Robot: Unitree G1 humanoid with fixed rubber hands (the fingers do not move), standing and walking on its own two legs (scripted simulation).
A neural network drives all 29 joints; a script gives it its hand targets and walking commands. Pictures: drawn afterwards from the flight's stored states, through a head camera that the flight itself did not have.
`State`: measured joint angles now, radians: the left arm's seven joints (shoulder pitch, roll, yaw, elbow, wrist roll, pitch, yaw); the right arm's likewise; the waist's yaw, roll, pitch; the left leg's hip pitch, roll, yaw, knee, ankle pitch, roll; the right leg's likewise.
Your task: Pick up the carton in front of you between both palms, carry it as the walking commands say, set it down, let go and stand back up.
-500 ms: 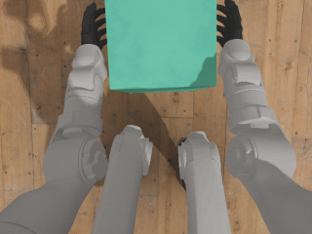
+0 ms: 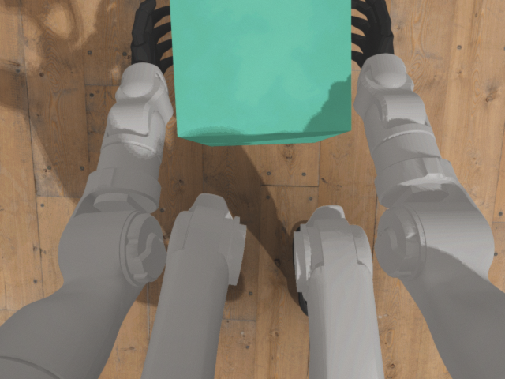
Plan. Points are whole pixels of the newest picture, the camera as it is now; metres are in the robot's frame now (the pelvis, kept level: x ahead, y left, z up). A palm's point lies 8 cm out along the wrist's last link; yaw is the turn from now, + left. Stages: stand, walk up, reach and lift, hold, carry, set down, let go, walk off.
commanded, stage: set down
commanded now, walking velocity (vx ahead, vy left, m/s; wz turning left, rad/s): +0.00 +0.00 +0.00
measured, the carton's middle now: (260, 76) +0.50 +0.03 -0.23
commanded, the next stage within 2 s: none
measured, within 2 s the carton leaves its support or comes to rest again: rests again in 0.74 s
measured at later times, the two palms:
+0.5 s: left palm (155, 71) +0.49 +0.18 -0.17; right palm (373, 62) +0.52 -0.12 -0.17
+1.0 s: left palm (133, 82) +0.48 +0.23 -0.20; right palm (392, 74) +0.52 -0.16 -0.21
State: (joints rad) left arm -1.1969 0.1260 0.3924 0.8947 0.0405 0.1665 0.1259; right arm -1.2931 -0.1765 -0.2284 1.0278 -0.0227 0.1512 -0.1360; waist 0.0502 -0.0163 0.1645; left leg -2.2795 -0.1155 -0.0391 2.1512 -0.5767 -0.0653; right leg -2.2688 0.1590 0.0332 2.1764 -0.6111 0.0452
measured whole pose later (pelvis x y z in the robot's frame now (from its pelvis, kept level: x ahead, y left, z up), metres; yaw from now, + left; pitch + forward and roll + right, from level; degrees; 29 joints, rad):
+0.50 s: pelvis -0.01 +0.00 -0.01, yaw +0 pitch +36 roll +1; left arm -1.27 0.16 0.41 1.00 0.07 0.13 0.06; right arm -1.37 -0.22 -0.24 1.15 -0.04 0.11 -0.08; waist 0.05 -0.02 0.27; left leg -2.26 -0.09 -0.02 2.19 -0.57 -0.05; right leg -2.25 0.13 0.02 2.22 -0.61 0.02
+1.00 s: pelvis -0.01 +0.00 -0.02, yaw +0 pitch +35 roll +1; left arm -1.30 0.33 0.21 1.15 -0.17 -0.02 0.08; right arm -1.36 -0.38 -0.06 1.17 0.17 0.01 -0.08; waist 0.05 0.00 0.37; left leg -2.26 -0.04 0.00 2.21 -0.56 -0.02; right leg -2.25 0.07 0.00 2.24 -0.60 0.00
